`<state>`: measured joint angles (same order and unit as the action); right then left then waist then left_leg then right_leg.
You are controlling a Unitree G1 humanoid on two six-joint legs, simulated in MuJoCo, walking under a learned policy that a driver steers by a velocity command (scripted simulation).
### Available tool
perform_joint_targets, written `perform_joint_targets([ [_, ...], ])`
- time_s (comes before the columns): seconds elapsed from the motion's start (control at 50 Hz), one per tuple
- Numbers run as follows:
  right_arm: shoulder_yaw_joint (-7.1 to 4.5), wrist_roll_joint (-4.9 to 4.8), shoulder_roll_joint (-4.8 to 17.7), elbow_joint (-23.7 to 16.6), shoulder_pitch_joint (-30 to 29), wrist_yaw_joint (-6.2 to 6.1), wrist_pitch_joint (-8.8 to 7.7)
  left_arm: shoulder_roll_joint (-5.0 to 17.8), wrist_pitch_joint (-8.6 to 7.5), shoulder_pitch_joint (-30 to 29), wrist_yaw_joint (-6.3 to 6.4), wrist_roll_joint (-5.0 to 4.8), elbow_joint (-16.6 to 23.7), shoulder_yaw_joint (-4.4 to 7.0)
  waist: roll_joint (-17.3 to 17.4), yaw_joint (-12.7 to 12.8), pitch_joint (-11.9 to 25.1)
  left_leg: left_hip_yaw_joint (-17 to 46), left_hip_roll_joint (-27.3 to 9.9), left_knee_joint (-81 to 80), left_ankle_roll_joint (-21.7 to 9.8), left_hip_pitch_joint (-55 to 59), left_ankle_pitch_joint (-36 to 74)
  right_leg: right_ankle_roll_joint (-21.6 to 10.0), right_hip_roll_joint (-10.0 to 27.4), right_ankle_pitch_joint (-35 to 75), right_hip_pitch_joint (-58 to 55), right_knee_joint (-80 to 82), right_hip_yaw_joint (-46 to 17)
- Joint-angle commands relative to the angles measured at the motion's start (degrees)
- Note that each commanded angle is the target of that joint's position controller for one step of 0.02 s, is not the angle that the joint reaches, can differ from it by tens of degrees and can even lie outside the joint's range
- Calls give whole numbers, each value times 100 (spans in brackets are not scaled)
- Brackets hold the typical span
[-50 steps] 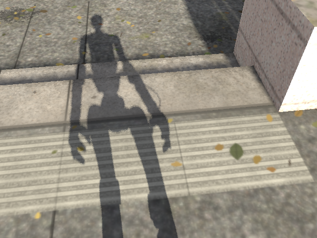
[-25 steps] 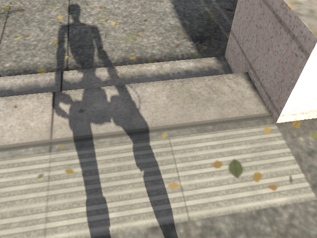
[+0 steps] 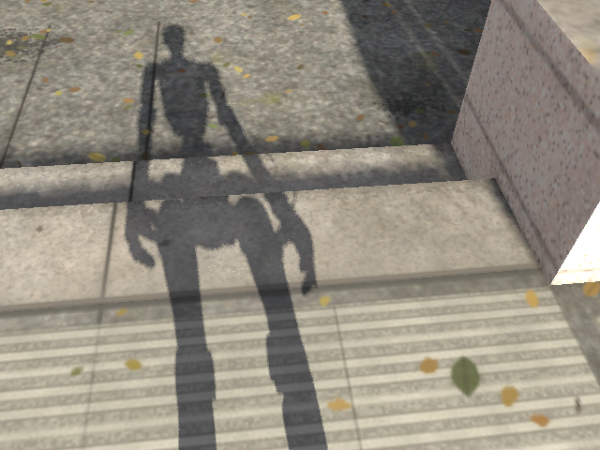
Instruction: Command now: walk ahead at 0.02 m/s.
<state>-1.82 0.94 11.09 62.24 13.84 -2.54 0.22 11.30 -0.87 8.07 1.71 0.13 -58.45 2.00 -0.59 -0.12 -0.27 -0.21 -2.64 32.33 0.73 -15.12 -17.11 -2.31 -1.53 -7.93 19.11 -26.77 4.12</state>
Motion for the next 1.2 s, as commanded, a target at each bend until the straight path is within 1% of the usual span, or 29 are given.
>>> perform_joint_targets([
  [0.02,-105,-27,640,-82,22,-2,-171,523,-43,99,63,36,160,109,778,186,-367,371,-229,-1508,-244,-1068,-1205,-29,330,-707,-876,327,-404],
  [0.04,-102,-43,592,-100,21,7,-225,576,-43,162,61,47,109,120,604,166,-323,334,-205,-1428,-203,-903,-926,-73,336,-571,-837,292,-405],
  [0.06,-93,-56,543,-75,128,11,-260,543,-48,171,47,41,75,112,433,123,-249,283,-174,-1319,-191,-693,-632,-119,363,-452,-778,296,-435],
  [0.1,-87,-75,512,-24,321,19,-277,502,-61,146,19,7,36,102,265,48,-148,217,-127,-1157,-220,-394,-158,-142,384,-165,-722,272,-443],
  [0.18,-74,-73,498,2,495,33,-254,513,-63,152,-10,-22,-39,98,127,-14,66,132,-80,-969,-249,-90,557,-142,404,543,-849,113,-431],
  [0.22,-68,-81,492,1,529,38,-237,518,-47,184,-7,-32,-86,96,80,-18,110,102,-64,-917,-247,-20,789,-145,410,763,-913,48,-431],
  [0.4,-51,-85,410,-4,574,41,-171,567,43,207,35,-51,-236,106,87,4,26,24,-14,-875,-234,96,1207,-121,426,1065,-1013,-59,-449],
  [0.58,-50,-77,367,8,584,20,-146,558,87,101,57,-50,-331,126,115,21,-91,-13,15,-961,-215,97,1002,-88,424,891,-1036,-4,-460],
  [0.82,-37,-71,320,46,704,-5,-149,508,98,108,67,-43,-452,125,91,30,-199,-39,38,-1057,-208,29,580,-55,410,521,-981,98,-463],
  [0.84,-41,-84,300,113,846,-11,-140,465,104,215,67,-46,-517,118,112,19,-80,-78,83,-1093,-250,76,-62,-66,319,-163,-1007,63,-369],
  [0.86,-79,-126,395,116,881,-23,-125,511,111,267,70,-86,-541,146,200,20,-183,-30,94,-1105,-376,-32,-1001,-99,170,-1299,-846,-90,-230],
  [0.88,-120,-156,513,55,843,-39,-123,551,98,266,72,-112,-527,170,318,10,-403,156,-8,-1180,-540,-179,-1923,-136,85,-2294,-484,-220,-160],
  [0.9,-145,-190,578,-3,898,-52,-151,552,48,148,67,-118,-456,174,373,-57,-671,462,-213,-1349,-710,-269,-2618,-173,84,-2767,-42,-367,-178],
  [0.92,-183,-231,683,-5,1099,-48,-213,465,-44,-40,41,-133,-348,156,544,-171,-861,970,-561,-1608,-921,-153,-3008,-173,87,-2673,401,-683,-146],
  [0.94,-249,-265,865,24,1289,-34,-284,314,-156,-215,-10,-157,-249,127,893,-248,-973,1702,-1082,-2012,-1190,111,-3225,-135,25,-2079,810,-1262,56],
  [0.96,-309,-270,1006,8,1241,-23,-349,254,-249,-329,-68,-168,-168,111,1120,-246,-1134,2326,-1581,-2252,-1442,216,-3107,-191,188,-1623,1137,-1786,-25],
  [0.98,-305,-230,949,-42,1189,-8,-409,291,-322,-379,-119,-183,-110,119,1051,-218,-1189,2541,-1782,-2286,-1541,305,-2760,-272,358,-1727,1413,-2097,-189],
  [1.0,-290,-216,877,-96,1098,21,-464,313,-383,-355,-158,-215,-68,122,976,-153,-1195,2464,-1790,-2183,-1506,456,-2289,-340,463,-1950,1551,-2103,-282],
  [1.02,-281,-245,832,-158,973,58,-488,341,-431,-272,-186,-246,-60,130,878,-61,-1133,2146,-1647,-2035,-1366,534,-1870,-387,492,-2052,1395,-1706,-255],
  [1.04,-281,-286,838,-209,801,90,-481,339,-468,-52,-204,-264,-128,147,794,103,-1037,1681,-1388,-1848,-1173,326,-1544,-404,395,-1831,762,-1037,-73],
  [1.06,-280,-305,856,-266,623,119,-460,346,-478,436,-208,-253,-350,193,718,335,-844,1177,-1043,-1547,-992,-189,-1173,-349,126,-1225,-356,-455,236],
  [1.08,-279,-280,883,-328,548,137,-460,465,-456,1091,-205,-210,-617,289,629,562,-541,809,-733,-1018,-849,-676,-312,-281,-91,-770,-1442,-406,284],
  [1.1,-229,-254,745,-465,267,151,-491,801,-454,1972,-193,-171,-809,421,-127,942,-258,143,-256,622,-539,-1314,686,-520,576,-1058,-2312,149,-838],
  [1.12,-120,-248,275,-702,316,134,-588,1523,-479,2759,-208,-181,-861,568,-1832,1050,241,-438,518,2805,-156,-2579,-421,-1403,2057,-1583,-3260,1352,-3660],
  [1.14,-148,-335,379,-810,83,141,-676,1070,-566,2492,-233,-63,-824,372,-1291,833,173,416,390,4039,-280,-3171,-1314,-1663,2500,-2009,-3016,1729,-4727],
  [1.16,-164,-437,463,-878,-33,188,-729,781,-631,1926,-229,-63,-646,259,-788,565,-274,591,50,4500,-492,-3628,-903,-1478,2441,-2047,-2720,1642,-4136],
  [1.18,-174,-418,509,-846,-21,210,-749,596,-655,1503,-259,-57,-490,173,-393,380,-382,514,-216,4441,-616,-3607,-303,-1247,2161,-1758,-2444,1651,-3329],
  [1.2,-223,-338,565,-821,-27,203,-758,561,-649,1255,-295,-51,-397,121,-178,239,-489,465,-394,4059,-649,-3462,171,-1066,1939,-1182,-2139,1730,-2705],
])
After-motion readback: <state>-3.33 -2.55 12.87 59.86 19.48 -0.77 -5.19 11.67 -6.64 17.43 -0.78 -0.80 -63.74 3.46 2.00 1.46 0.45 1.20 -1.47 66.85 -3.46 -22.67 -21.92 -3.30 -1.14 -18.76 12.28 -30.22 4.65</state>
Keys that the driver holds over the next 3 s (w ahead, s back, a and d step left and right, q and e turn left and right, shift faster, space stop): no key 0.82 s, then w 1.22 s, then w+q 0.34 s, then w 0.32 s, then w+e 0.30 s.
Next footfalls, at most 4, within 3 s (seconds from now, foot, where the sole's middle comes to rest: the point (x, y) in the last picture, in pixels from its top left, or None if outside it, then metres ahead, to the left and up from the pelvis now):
1.58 left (253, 447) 0.53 0.11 -0.77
2.16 right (362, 323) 0.85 -0.15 -0.77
2.72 left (254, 234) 1.15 0.14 -0.77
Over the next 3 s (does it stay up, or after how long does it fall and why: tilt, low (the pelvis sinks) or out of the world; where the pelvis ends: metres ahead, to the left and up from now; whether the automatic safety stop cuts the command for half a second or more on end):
stays up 1.12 0.05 0.01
